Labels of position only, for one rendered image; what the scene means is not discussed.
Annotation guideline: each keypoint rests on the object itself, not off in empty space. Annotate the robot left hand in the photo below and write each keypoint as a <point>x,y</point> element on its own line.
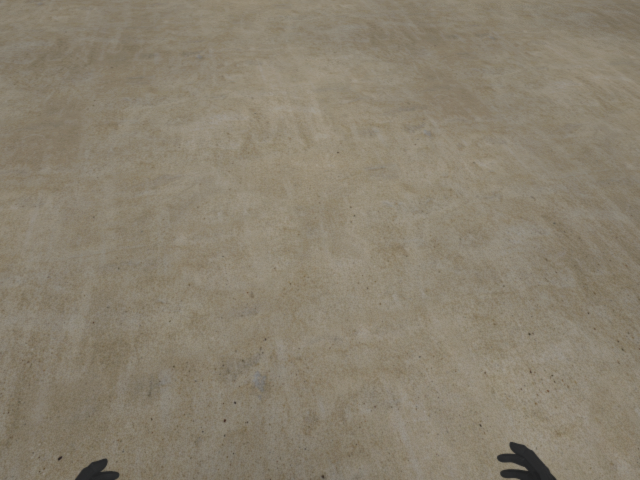
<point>93,472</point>

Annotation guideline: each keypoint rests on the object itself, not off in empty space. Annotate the robot right hand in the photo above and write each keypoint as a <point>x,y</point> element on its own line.
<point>525,457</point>

